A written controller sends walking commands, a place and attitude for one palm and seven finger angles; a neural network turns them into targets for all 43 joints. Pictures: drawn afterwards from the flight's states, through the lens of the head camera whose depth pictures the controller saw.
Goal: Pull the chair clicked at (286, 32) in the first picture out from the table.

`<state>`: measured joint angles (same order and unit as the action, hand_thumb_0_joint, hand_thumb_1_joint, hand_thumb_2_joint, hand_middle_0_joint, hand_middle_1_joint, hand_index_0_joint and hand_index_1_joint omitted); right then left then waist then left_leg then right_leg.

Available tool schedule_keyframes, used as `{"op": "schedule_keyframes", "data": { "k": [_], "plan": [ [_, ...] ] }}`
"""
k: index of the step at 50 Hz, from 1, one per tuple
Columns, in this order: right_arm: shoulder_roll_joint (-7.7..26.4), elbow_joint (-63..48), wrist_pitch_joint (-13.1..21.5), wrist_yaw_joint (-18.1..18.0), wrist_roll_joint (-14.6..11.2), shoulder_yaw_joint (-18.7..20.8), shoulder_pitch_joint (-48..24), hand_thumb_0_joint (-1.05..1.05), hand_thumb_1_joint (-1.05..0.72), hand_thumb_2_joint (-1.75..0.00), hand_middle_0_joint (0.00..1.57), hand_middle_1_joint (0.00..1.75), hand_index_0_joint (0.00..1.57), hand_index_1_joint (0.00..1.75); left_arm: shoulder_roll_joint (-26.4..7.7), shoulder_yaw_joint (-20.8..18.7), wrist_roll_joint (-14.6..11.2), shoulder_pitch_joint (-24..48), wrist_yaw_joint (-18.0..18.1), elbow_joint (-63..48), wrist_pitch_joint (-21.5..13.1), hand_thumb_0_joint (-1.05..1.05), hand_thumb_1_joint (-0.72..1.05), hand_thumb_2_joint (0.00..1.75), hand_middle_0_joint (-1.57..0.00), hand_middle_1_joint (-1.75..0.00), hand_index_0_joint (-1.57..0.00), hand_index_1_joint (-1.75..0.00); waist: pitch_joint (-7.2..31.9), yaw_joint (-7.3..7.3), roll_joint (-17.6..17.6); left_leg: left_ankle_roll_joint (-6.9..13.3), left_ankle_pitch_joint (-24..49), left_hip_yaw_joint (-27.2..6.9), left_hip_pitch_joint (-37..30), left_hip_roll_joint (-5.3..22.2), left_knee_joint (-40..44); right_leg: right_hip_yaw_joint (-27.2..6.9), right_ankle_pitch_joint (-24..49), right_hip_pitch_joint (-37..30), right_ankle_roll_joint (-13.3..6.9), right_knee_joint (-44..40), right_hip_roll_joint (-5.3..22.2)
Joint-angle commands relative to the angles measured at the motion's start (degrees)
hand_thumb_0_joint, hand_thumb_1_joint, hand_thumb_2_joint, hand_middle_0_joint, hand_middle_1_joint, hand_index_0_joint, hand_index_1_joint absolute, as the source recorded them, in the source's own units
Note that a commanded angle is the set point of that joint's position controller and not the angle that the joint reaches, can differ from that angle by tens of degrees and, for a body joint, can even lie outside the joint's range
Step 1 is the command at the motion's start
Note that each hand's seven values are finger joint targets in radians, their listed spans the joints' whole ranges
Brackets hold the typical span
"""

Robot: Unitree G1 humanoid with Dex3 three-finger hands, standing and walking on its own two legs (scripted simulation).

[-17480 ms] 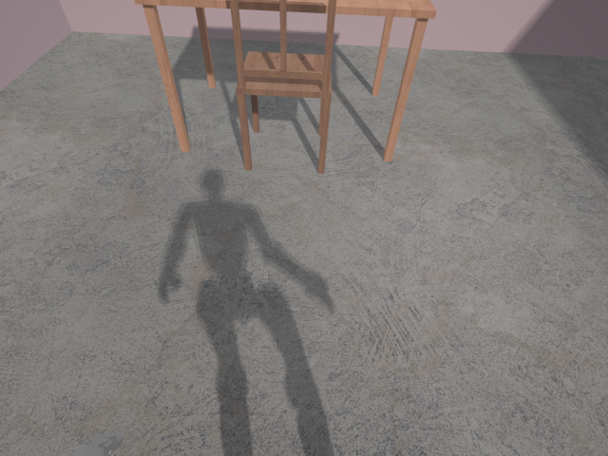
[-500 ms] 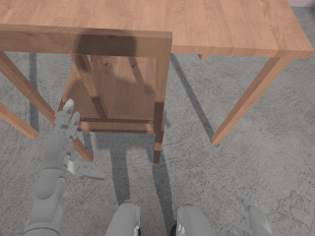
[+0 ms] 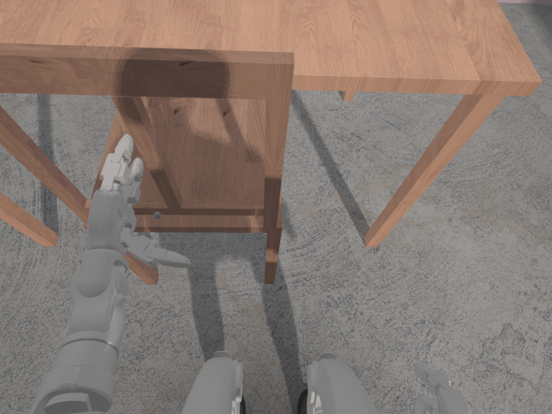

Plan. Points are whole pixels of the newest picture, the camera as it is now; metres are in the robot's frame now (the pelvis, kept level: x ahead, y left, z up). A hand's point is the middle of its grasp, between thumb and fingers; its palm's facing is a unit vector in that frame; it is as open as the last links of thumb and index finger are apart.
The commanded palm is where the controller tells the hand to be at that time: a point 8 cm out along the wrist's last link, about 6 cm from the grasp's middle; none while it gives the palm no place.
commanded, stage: push the fingers through the gap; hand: left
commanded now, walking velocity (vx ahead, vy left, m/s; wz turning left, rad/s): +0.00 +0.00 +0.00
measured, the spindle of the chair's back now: (155, 160) +0.48 +0.19 +0.02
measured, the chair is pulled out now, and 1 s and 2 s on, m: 0.00 0.00 0.00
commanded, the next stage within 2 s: hook a spindle and tug to test in 1.00 s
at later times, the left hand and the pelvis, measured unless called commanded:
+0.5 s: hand (161, 188) +0.43 +0.18 +0.02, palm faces +0.02 -1.00 -0.04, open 16.9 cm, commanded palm +0.41 +0.22 +0.02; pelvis +0.00 +0.00 +0.00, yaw -1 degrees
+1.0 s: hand (161, 178) +0.44 +0.18 +0.03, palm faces +0.03 -1.00 -0.04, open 16.9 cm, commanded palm +0.41 +0.22 +0.02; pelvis +0.00 +0.00 +0.00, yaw -1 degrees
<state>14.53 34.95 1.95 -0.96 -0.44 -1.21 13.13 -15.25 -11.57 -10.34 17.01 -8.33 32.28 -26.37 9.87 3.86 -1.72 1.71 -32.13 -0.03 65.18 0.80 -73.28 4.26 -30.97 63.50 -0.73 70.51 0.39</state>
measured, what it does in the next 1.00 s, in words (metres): stands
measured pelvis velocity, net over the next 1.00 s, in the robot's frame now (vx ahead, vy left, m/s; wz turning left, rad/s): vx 0.00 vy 0.00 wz -0.02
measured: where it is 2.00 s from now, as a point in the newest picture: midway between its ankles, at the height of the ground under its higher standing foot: outside the picture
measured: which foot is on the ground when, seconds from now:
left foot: down 0.00-1.00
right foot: down 0.00-1.00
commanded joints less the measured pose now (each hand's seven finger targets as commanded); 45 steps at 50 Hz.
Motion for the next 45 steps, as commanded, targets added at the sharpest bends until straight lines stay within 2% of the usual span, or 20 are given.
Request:
{"op": "schedule_keyframes", "data": {
  "k": [1,2,3,6,10,12,14,20,22,23,26,28,29,31,33,34,37,40,43,45],
  "plan": [
    [9.2,-5.8,1.8,-0.7,0.1,4.0,3.2,0.0,-0.9,-0.9,0.2,0.3,0.2,0.3,-9.0,-2.7,-0.3,19.2,-1.0,-9.2,-3.3,0.0,-0.5,0.3,-0.06,-0.08,-0.06,-0.08,22.8,1.6,-2.7,-0.8,18.4,-3.0,-17.2,-0.2,9.0,-2.2,14.6,-10.7,-0.9,-8.4,-1.0],
    [9.3,-5.8,1.6,-0.7,0.2,4.1,3.5,0.0,-0.9,-0.9,0.2,0.3,0.2,0.3,-11.7,-5.0,0.0,19.3,-0.7,-9.8,-3.7,0.0,-0.5,0.3,-0.06,-0.08,-0.06,-0.08,24.8,0.42,-3.7,-1.1,19.7,-3.1,-18.7,-0.2,9.3,-2.3,15.3,-11.5,-1.1,-8.2,-1.1],
    [8.9,-5.9,1.6,-0.7,0.2,4.0,3.4,0.0,-0.9,-0.9,0.2,0.3,0.2,0.3,-10.7,-4.0,-0.3,21.3,-0.5,-11.2,-4.2,0.0,-0.5,0.3,-0.06,-0.08,-0.06,-0.08,26.2,0.84,-5.0,-1.2,21.4,-3.2,-20.4,-0.2,9.3,-2.3,16.3,-11.5,-1.0,-8.0,-1.1],
    [8.8,-5.7,1.6,-0.5,0.6,4.1,3.9,0.0,-0.9,-0.9,0.2,0.3,0.2,0.3,-12.0,-5.7,-0.6,20.2,0.6,-13.0,-5.4,0.0,-0.5,0.3,-0.06,-0.08,-0.06,-0.08,29.9,0.07,-5.4,-1.5,27.0,-3.4,-23.3,0.1,8.9,-2.2,20.2,-13.1,-1.0,-7.4,-1.2],
    [8.6,-4.7,0.7,-0.1,0.5,3.9,4.5,0.0,-0.9,-0.9,0.2,0.3,0.2,0.3,-11.0,-5.8,0.2,18.7,1.1,-4.9,-4.2,0.0,-0.5,0.3,-0.06,-0.08,-0.06,-0.08,24.4,1.28,-0.4,-1.0,22.6,-2.5,-16.5,-0.2,8.8,-2.5,19.7,-14.5,-0.5,-8.2,-1.3],
    [8.7,-4.6,0.3,0.0,0.4,3.8,4.8,0.0,-0.9,-0.9,0.2,0.3,0.2,0.3,-10.8,-5.7,0.8,19.5,0.7,-0.9,-3.4,0.0,-0.5,0.3,-0.06,-0.08,-0.06,-0.08,22.0,1.69,0.1,-0.7,19.7,-2.0,-13.9,-0.4,8.9,-2.7,18.1,-14.1,-0.5,-8.5,-1.3],
    [9.0,-4.7,-0.1,-0.1,0.3,3.9,5.1,0.0,-0.9,-0.9,0.2,0.3,0.2,0.3,-11.7,-6.5,0.7,20.9,-0.1,1.1,-3.0,0.0,-0.5,0.3,-0.06,-0.08,-0.06,-0.08,22.0,1.94,1.3,-0.5,18.6,-1.7,-12.5,-0.5,8.5,-3.2,18.0,-14.6,-0.4,-8.9,-1.2],
    [8.8,-4.5,0.1,-0.1,0.4,4.0,5.6,0.0,-0.9,-0.9,0.2,0.3,0.2,0.3,-12.7,-5.7,-0.1,28.7,-2.0,-4.3,-6.0,0.0,-0.5,0.3,-0.06,-0.08,-0.06,-0.08,27.8,2.03,-4.5,-0.8,23.5,-2.3,-19.7,-0.1,8.3,-3.1,20.0,-13.7,-0.8,-8.5,-1.4],
    [9.0,-3.6,0.2,-0.3,0.7,4.0,6.0,0.0,-0.9,-0.9,0.2,0.3,0.2,0.3,-13.7,-6.4,0.0,30.7,-1.9,-3.3,-6.6,0.0,-0.5,0.3,-0.06,-0.08,-0.06,-0.08,27.7,2.51,-4.9,-0.9,23.6,-2.5,-19.9,0.0,7.8,-3.2,19.7,-12.5,-0.7,-8.3,-1.4],
    [9.0,-3.1,0.1,-0.3,0.6,3.9,6.3,0.0,-0.9,-0.9,0.2,0.3,0.2,0.3,-12.9,-5.7,0.2,31.4,-1.9,-1.0,-6.4,0.0,-0.5,0.3,-0.06,-0.08,-0.06,-0.08,26.2,3.37,-3.7,-0.8,23.1,-2.7,-19.1,0.1,7.7,-2.9,19.3,-11.7,-0.6,-8.3,-1.5],
    [9.4,-2.2,-0.1,-0.3,0.8,3.8,7.1,0.0,-0.9,-0.9,0.2,0.3,0.2,0.3,-13.8,-6.5,1.0,34.1,-1.5,4.9,-5.6,0.0,-0.5,0.3,-0.06,-0.08,-0.06,-0.08,23.5,4.0,-2.6,-0.5,20.0,-2.9,-15.6,-0.2,7.4,-2.8,16.7,-10.2,-0.6,-8.1,-1.5],
    [9.7,-2.5,-0.4,-0.2,0.9,3.9,7.2,0.0,-0.9,-0.9,0.2,0.3,0.2,0.3,-14.9,-7.4,1.5,35.2,-1.4,5.0,-5.6,0.0,-0.5,0.3,-0.06,-0.08,-0.06,-0.08,25.6,3.15,-4.6,-0.8,20.9,-3.0,-17.1,-0.1,7.6,-2.6,16.8,-9.9,-0.8,-7.6,-1.3],
    [9.6,-2.8,-0.7,-0.1,0.9,3.9,7.3,0.0,-0.9,-0.9,0.2,0.3,0.2,0.3,-14.3,-7.2,1.4,34.2,-1.4,6.3,-5.2,0.0,-0.5,0.3,-0.06,-0.08,-0.06,-0.08,26.1,3.1,-4.3,-0.8,21.6,-2.8,-17.7,-0.2,7.6,-2.6,17.3,-10.1,-0.8,-7.9,-1.4],
    [9.8,-3.2,-1.0,0.1,1.1,3.8,7.7,0.0,-0.9,-0.9,0.2,0.3,0.2,0.3,-16.6,-9.4,1.3,33.1,-1.4,6.5,-5.2,0.0,-0.5,0.3,-0.06,-0.08,-0.06,-0.08,28.0,2.26,-4.5,-0.8,23.1,-2.8,-18.1,-0.1,7.5,-2.7,18.5,-11.3,-0.9,-7.5,-1.5],
    [9.6,-4.0,-1.5,0.4,1.0,3.8,7.5,0.0,-0.9,-0.9,0.2,0.3,0.2,0.3,-16.6,-9.3,1.2,32.4,-1.5,4.8,-5.3,0.0,-0.5,0.3,-0.06,-0.08,-0.06,-0.08,29.9,1.59,-4.5,-0.9,24.9,-2.7,-19.0,-0.1,8.0,-2.7,20.4,-13.2,-0.9,-7.5,-1.4],
    [9.3,-4.4,-1.5,0.6,0.9,3.8,7.4,0.0,-0.9,-0.9,0.2,0.3,0.2,0.3,-14.6,-7.7,1.1,32.1,-1.6,3.6,-5.3,0.0,-0.5,0.3,-0.06,-0.08,-0.06,-0.08,30.4,1.86,-5.7,-0.9,25.7,-2.6,-20.0,-0.1,8.0,-2.6,20.9,-13.1,-0.9,-7.7,-1.5],
    [9.4,-4.4,-2.0,0.8,0.8,3.9,7.8,0.0,-0.9,-0.9,0.2,0.3,0.2,0.3,-15.5,-9.0,0.8,29.9,-1.4,4.3,-4.9,0.0,-0.5,0.3,-0.06,-0.08,-0.06,-0.08,29.3,2.12,-2.1,-0.6,25.1,-2.4,-17.9,0.0,8.0,-2.9,21.5,-14.5,-0.6,-8.1,-1.7],
    [9.4,-4.0,-2.3,0.6,0.8,3.8,8.2,0.0,-0.9,-0.9,0.2,0.3,0.2,0.3,-16.7,-10.1,1.1,31.5,-1.1,6.3,-5.0,0.0,-0.5,0.3,-0.06,-0.08,-0.06,-0.08,25.2,2.77,0.3,-0.3,20.4,-2.0,-13.5,-0.2,8.1,-3.2,19.1,-14.9,-0.3,-8.7,-1.7],
    [9.3,-3.7,-2.0,0.4,0.9,3.8,7.9,0.0,-0.9,-0.9,0.2,0.3,0.2,0.3,-16.4,-9.3,1.3,34.7,-1.0,4.3,-6.5,0.0,-0.5,0.3,-0.06,-0.08,-0.06,-0.08,25.9,3.07,-2.9,-0.4,20.9,-2.3,-16.1,-0.1,8.2,-3.1,18.2,-12.5,-0.5,-8.5,-1.7],
    [9.3,-3.8,-1.9,0.6,1.1,3.9,7.8,0.0,-0.9,-0.9,0.2,0.3,0.2,0.3,-15.4,-8.3,1.2,34.7,-1.1,1.6,-7.5,0.0,-0.5,0.3,-0.06,-0.08,-0.06,-0.08,28.2,2.43,-6.0,-0.9,23.2,-2.7,-20.3,0.0,8.5,-2.8,18.4,-11.7,-0.9,-8.5,-1.7]
  ]
}}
